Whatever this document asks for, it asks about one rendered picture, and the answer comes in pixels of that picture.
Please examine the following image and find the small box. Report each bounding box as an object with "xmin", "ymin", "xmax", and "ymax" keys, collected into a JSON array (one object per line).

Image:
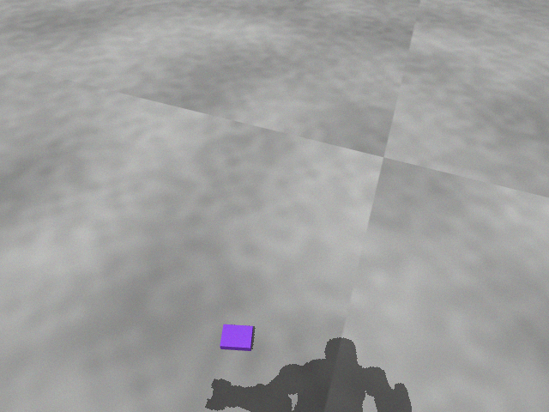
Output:
[{"xmin": 220, "ymin": 324, "xmax": 253, "ymax": 351}]

